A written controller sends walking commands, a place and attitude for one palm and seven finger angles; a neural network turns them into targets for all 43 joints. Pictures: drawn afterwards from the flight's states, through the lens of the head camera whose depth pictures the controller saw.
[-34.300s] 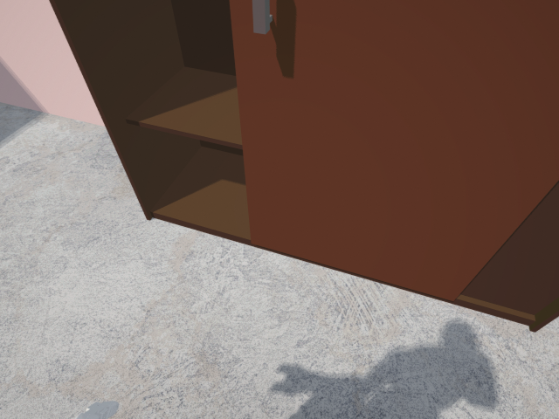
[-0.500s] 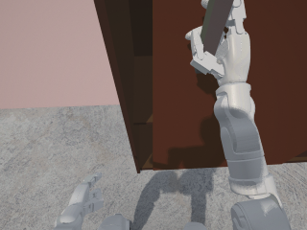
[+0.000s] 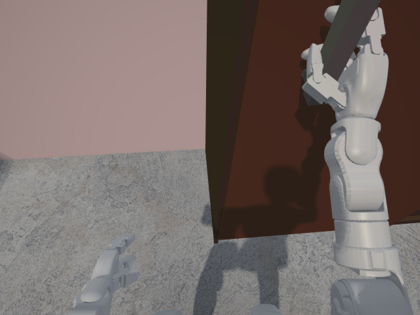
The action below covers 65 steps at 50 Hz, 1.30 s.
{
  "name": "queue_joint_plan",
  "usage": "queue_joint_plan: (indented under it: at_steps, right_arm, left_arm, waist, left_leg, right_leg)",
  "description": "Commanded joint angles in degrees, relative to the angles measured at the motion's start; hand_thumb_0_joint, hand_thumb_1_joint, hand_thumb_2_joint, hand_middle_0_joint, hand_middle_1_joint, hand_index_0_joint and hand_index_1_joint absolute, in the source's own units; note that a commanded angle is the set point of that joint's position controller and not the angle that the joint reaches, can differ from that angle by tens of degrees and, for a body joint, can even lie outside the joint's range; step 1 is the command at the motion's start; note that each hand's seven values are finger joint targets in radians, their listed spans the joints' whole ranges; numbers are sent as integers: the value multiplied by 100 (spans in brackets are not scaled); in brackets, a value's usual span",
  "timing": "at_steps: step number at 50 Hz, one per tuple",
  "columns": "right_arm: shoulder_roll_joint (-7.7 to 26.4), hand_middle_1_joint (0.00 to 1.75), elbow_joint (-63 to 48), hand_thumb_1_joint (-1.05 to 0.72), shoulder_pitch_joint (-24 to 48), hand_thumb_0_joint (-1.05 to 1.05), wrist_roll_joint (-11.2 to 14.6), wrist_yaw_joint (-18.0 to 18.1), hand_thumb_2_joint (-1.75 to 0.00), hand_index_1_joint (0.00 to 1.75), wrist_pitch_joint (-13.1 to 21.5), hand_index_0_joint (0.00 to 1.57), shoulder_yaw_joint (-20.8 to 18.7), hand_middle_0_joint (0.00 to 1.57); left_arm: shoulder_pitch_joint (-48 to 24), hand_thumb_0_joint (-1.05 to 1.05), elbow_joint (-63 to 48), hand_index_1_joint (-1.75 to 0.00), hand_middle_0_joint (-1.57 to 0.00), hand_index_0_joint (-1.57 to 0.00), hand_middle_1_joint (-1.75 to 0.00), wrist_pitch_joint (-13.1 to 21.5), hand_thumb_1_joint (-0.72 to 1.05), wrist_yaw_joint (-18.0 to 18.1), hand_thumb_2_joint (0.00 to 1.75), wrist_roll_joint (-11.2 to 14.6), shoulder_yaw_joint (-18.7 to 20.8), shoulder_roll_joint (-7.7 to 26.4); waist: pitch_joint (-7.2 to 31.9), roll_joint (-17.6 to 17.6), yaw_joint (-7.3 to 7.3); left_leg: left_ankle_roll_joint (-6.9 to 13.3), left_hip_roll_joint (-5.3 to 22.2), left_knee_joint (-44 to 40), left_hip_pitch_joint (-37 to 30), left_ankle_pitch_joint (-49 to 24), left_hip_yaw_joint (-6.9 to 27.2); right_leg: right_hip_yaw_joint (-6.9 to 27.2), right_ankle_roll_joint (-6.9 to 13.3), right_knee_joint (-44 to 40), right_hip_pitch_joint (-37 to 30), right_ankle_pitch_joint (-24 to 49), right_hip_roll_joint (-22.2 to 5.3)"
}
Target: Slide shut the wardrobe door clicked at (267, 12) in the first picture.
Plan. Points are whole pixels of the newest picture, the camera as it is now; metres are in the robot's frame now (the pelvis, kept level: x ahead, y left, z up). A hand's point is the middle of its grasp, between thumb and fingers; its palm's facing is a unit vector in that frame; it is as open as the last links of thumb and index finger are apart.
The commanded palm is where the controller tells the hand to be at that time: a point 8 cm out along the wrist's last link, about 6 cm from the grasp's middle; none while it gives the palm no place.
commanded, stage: step sideways, sliding the door along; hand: right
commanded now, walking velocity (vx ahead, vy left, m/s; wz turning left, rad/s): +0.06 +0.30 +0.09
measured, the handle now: (328, 44) +0.43 -0.17 +0.27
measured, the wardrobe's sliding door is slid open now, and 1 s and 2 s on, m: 0.00 0.00 0.00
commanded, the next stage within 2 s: stop walking and hold the door there in 0.08 s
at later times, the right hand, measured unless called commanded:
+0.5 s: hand (313, 74) +0.39 -0.15 +0.25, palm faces +0.41 +0.89 -0.18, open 7.2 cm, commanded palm +0.34 -0.18 +0.25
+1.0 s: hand (314, 75) +0.39 -0.15 +0.25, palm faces +0.23 +0.97 -0.10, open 7.1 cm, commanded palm +0.35 -0.18 +0.25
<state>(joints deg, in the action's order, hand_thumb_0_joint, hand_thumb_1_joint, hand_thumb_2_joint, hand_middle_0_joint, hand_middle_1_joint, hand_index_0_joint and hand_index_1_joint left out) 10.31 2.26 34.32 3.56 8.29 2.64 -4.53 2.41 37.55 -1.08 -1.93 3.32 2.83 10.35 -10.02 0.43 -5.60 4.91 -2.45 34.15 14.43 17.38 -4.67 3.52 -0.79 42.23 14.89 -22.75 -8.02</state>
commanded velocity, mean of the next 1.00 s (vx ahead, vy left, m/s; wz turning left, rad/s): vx -0.03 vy -0.01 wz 0.01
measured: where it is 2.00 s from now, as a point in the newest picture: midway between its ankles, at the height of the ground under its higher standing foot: outside the picture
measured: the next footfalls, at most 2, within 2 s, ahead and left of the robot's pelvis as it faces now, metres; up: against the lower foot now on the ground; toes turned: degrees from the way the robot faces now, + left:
right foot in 0.04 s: +0.02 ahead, -0.19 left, +0.00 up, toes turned -3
left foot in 0.20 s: +0.07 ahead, +0.13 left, +0.00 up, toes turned +3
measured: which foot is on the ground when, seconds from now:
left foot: down 0.00-0.06, up 0.08-0.18, down 0.20-1.00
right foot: up 0.00-0.02, down 0.04-0.24, up 0.26-0.46, down 0.48-1.00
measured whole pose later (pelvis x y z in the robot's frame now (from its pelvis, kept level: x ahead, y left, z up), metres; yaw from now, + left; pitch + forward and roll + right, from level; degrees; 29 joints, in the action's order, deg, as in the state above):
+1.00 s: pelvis +0.03 +0.02 +0.02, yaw +9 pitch -1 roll +1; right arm 19.1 -7.6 9.2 5.2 9.6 4.1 -16.1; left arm 11.9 37.4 1.2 3.6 1.9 -1.5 11.5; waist 0.8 0.2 1.8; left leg 0.7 -3.7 21.1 10.7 9.6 5.8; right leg -6.0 2.5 22.6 9.9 -12.4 0.0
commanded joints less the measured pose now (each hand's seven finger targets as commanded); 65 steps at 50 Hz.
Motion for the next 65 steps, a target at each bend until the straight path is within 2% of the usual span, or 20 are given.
queue_joint_plan:
  at_steps: [1, 2, 3, 4, 6, 9, 10, 11, 12, 13, 15, 17, 20, 23, 25, 27, 30, 40, 55, 65]
  right_arm:
    - [-380, 140, -2834, -90, 2942, 0, 54, -465, -90, 140, 852, 45, 1750, 45]
    - [-447, 140, -2756, -90, 2714, 0, 141, -555, -90, 140, 858, 45, 1765, 45]
    - [-419, 140, -2723, -90, 2670, 0, 149, -646, -90, 140, 851, 45, 1679, 45]
    - [-245, 140, -2975, -90, 2845, 0, 68, -643, -90, 140, 895, 45, 1526, 45]
    - [-219, 140, -2921, -90, 2728, 0, 107, -612, -90, 140, 861, 45, 1490, 45]
    - [-90, 140, -2833, -90, 2616, 0, -11, -648, -90, 140, 823, 45, 1355, 45]
    - [3071, 140, -856, -90, 1174, 0, -183, -349, -90, 140, 674, 45, -1931, 45]
    - [2266, 140, -1092, -90, 1019, 0, -72, -419, -90, 140, 570, 45, -1202, 45]
    - [2120, 140, -1547, -90, 1152, 0, -9, -411, -90, 140, 580, 45, -1008, 45]
    - [2082, 140, -1520, -90, 982, 0, 36, -354, -90, 140, 635, 45, -1102, 45]
    - [2417, 140, -1900, -90, 599, 0, 45, -154, -90, 140, 661, 45, -1599, 45]
    - [2642, 140, -2052, -90, 104, 0, 16, 3, -90, 140, 768, 45, -1985, 45]
    - [2664, 140, -2175, -90, -735, 0, 4, 85, -90, 140, 817, 45, -2083, 45]
    - [2507, 140, -2546, -90, -876, 0, 26, 36, -90, 140, 848, 45, -1910, 45]
    - [2325, 140, -2407, -90, -1205, 0, 30, -29, -90, 140, 780, 45, -1702, 45]
    - [2687, 140, -2397, -90, -1187, 0, -18, 65, -90, 140, 801, 45, -2079, 45]
    - [2793, 140, -2257, -90, -1317, 0, -8, 77, -90, 140, 795, 45, -2173, 45]
    - [2375, 140, -2189, -90, -1245, 0, 11, 18, -90, 140, 773, 45, -1648, 45]
    - [1444, 140, -2847, -90, -924, 0, -40, -54, -90, 140, 733, 45, -559, 45]
    - [1297, 140, -3207, -90, -1070, 0, -49, -63, -90, 140, 718, 45, -398, 45]
  left_arm:
    - [-502, 0, -970, -30, -20, -20, -30, 381, 90, 92, 90, -25, 137, 570]
    - [-468, 0, -1114, -30, -20, -20, -30, 343, 90, -1, 90, -15, 247, 744]
    - [-500, 0, -1232, -30, -20, -20, -30, 282, 90, -112, 90, -9, 234, 728]
    - [-609, 0, -1301, -30, -20, -20, -30, 260, 90, -146, 90, -25, 247, 690]
    - [-583, 0, -1308, -30, -20, -20, -30, 237, 90, -194, 90, -18, 178, 680]
    - [-542, 0, -1363, -30, -20, -20, -30, 267, 90, -212, 90, 102, 179, 773]
    - [-111, 0, -911, -30, -20, -20, -30, 233, 90, -21, 90, 16, 272, 1122]
    - [-29, 0, -983, -30, -20, -20, -30, 167, 90, 10, 90, -39, 212, 883]
    - [-237, 0, -1077, -30, -20, -20, -30, 263, 90, 30, 90, -6, 200, 819]
    - [-199, 0, -985, -30, -20, -20, -30, 356, 90, 65, 90, -39, 95, 689]
    - [-242, 0, -886, -30, -20, -20, -30, 464, 90, 186, 90, -123, -152, 630]
    - [-280, 0, -883, -30, -20, -20, -30, 517, 90, 336, 90, -158, -213, 639]
    - [-270, 0, -966, -30, -20, -20, -30, 554, 90, 456, 90, -106, -184, 689]
    - [-319, 0, -1147, -30, -20, -20, -30, 575, 90, 373, 90, 54, -62, 916]
    - [-285, 0, -1169, -30, -20, -20, -30, 545, 90, 357, 90, 101, -24, 970]
    - [-254, 0, -1140, -30, -20, -20, -30, 581, 90, 419, 90, 37, -17, 989]
    - [-176, 0, -1110, -30, -20, -20, -30, 510, 90, 474, 90, 27, -24, 999]
    - [-109, 0, -1141, -30, -20, -20, -30, 551, 90, 561, 90, -78, -86, 1007]
    - [-98, 0, -973, -30, -20, -20, -30, 606, 90, 611, 90, -209, -223, 795]
    - [-102, 0, -970, -30, -20, -20, -30, 498, 90, 554, 90, -245, -211, 742]
  waist:
    - [3384, 381, 884]
    - [3471, 1095, 822]
    - [3286, 1121, 741]
    - [2924, 1262, 664]
    - [2666, 1618, 603]
    - [2836, 1198, 594]
    - [2575, 980, 476]
    - [2751, -66, 560]
    - [2818, -1279, 505]
    - [2658, -1149, 406]
    - [2432, -199, 488]
    - [2742, -500, 482]
    - [2935, -745, 536]
    - [3053, -341, 455]
    - [2724, 3, 487]
    - [2666, 386, 532]
    - [2623, 297, 553]
    - [2059, 312, 565]
    - [2338, 430, 585]
    - [2455, 524, 608]
  left_leg:
    - [-236, 667, 579, -615, -3830, 818]
    - [-443, 380, 1275, 427, -1599, 594]
    - [-404, 269, 1743, 885, 537, 634]
    - [-363, 315, 1751, 1008, 942, 676]
    - [-301, 317, 738, 573, 661, 495]
    - [-359, 116, -496, -872, -1410, 76]
    - [-426, 134, -992, -722, -2289, 264]
    - [-72, 775, -1027, -1526, -4079, 1203]
    - [481, 1518, -1058, -2043, -5600, 2511]
    - [668, 1962, -1183, -1890, -5659, 2853]
    - [597, 1919, -1136, -1897, -5666, 2493]
    - [291, 1507, -1004, -2458, -5948, 1819]
    - [-303, 1259, -911, -2564, -5999, 1569]
    - [-764, 1202, -1112, -1893, -5102, 1724]
    - [-829, 1212, -1379, -1595, -4901, 1936]
    - [-762, 1165, -1288, -1527, -5063, 1848]
    - [-709, 1068, -1368, -1515, -4248, 1774]
    - [-438, 776, -1674, -755, -1574, 1798]
    - [-386, 659, -1147, -453, -1685, 1321]
    - [-346, 626, -932, -80, -1454, 1140]
  right_leg:
    - [-7, 451, -2051, -2229, 3509, -468]
    - [948, 1045, -1685, -3012, 5557, -1616]
    - [1086, 1328, -1722, -3004, 6061, -2080]
    - [688, 1349, -1531, -2854, 6019, -2050]
    - [44, 1032, -1013, -2594, 5978, -1777]
    - [-529, 484, -140, -1785, 4736, -1112]
    - [-876, 257, 4, -1389, 4268, -736]
    - [-969, 25, 720, -695, 3227, -174]
    - [-874, -137, 1705, 372, 180, 507]
    - [-253, -48, 2274, 768, -954, 508]
    - [-73, 37, 1212, 778, -902, 425]
    - [-478, 40, -448, 444, -299, 644]
    - [-646, 107, -1824, -334, 1220, 692]
    - [-384, 304, -1668, -1120, 3187, 9]
    - [-403, 311, -1613, -1085, 2834, 31]
    - [-454, 295, -1531, -1080, 2983, 17]
    - [-311, 287, -1650, -937, 2772, -3]
    - [47, 378, -2238, -709, 1554, -65]
    - [198, 235, -2457, -1288, 2543, -374]
    - [104, -68, -2252, -1991, 4182, -466]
